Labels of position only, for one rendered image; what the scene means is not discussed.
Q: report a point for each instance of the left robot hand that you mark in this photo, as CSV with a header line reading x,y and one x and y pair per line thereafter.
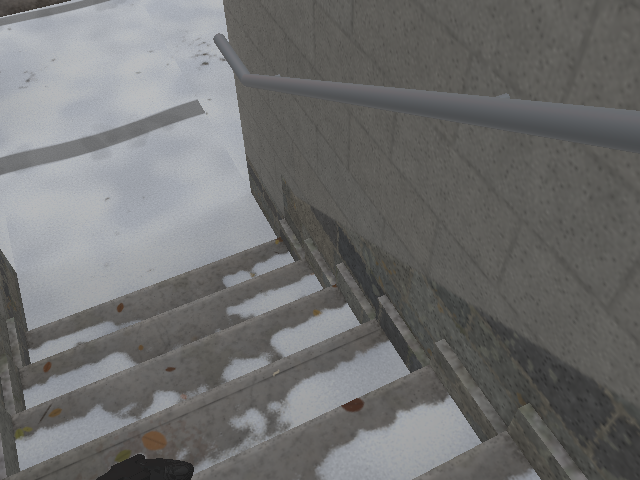
x,y
139,468

